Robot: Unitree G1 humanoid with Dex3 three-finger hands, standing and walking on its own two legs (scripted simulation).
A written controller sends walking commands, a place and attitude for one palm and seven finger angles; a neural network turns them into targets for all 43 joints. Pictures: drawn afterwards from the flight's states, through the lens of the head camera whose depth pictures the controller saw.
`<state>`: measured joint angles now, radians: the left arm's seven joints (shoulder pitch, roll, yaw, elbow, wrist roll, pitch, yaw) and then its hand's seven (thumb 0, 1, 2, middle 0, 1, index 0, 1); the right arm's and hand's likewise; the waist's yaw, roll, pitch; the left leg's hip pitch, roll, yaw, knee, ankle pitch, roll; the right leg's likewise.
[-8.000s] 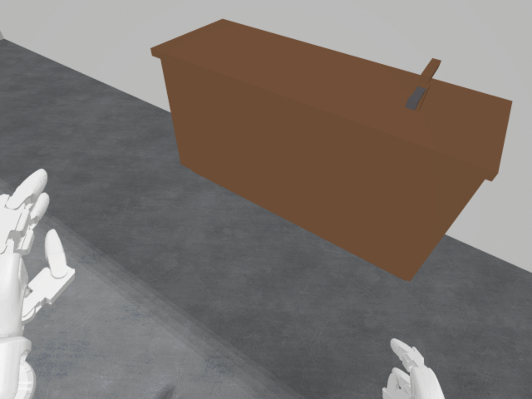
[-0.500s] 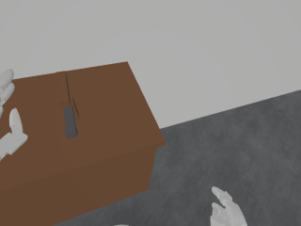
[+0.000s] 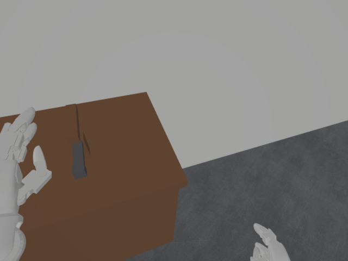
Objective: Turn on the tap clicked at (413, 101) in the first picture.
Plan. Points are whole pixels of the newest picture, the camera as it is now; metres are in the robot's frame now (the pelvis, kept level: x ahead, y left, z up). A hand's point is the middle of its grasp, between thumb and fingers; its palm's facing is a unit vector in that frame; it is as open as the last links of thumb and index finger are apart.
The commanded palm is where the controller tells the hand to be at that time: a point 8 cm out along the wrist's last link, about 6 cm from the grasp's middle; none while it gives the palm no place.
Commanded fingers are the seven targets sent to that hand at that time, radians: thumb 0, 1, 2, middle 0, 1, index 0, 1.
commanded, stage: come to a stop and stand still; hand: left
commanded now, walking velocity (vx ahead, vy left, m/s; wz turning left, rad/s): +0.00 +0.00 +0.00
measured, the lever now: (79, 171) +0.31 +0.27 +0.02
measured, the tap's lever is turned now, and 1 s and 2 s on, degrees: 0 0 0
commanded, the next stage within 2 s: look again from close up in 0.30 s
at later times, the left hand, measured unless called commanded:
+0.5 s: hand (51, 164) +0.23 +0.25 +0.16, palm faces +0.39 -0.85 -0.34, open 7.4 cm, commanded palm +0.18 +0.28 +0.17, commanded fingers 0.00 0.90 0.90 -0.20 -0.30 -0.20 -0.30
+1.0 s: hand (44, 168) +0.23 +0.25 +0.16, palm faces +0.38 -0.86 -0.34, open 7.4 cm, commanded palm +0.17 +0.29 +0.17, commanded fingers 0.00 0.90 0.90 -0.20 -0.30 -0.20 -0.30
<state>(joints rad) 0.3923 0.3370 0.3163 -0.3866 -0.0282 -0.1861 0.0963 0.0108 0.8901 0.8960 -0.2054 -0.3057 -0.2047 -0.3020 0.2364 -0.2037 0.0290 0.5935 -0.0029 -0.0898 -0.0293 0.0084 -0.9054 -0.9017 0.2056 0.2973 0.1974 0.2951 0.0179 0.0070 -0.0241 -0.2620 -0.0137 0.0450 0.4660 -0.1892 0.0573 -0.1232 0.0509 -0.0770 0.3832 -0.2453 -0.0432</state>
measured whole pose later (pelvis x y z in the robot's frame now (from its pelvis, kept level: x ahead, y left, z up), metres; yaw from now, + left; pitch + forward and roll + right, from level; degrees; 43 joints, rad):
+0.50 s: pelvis +0.02 +0.00 +0.00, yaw +0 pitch +0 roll -1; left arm 0.42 0.35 0.32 -0.43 -0.05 -0.15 0.11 0.01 0.89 0.90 -0.21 -0.31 -0.21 -0.30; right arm 0.21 -0.21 0.03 0.57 0.01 -0.05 -0.05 0.01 -0.91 -0.90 0.21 0.30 0.20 0.29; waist 0.02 0.00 -0.01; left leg -0.23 -0.03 0.04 0.44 -0.20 0.06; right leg -0.10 0.04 -0.08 0.37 -0.27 -0.04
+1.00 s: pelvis +0.01 +0.01 +0.00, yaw +0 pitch +0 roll -1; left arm 0.42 0.36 0.33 -0.44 -0.06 -0.16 0.12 0.01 0.89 0.90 -0.21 -0.31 -0.20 -0.30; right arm 0.22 -0.19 0.03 0.57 0.01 -0.06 -0.05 0.01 -0.91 -0.90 0.21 0.30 0.20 0.29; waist 0.02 -0.02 0.01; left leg -0.23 -0.03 0.06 0.39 -0.16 0.06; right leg -0.11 0.03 -0.06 0.34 -0.22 -0.03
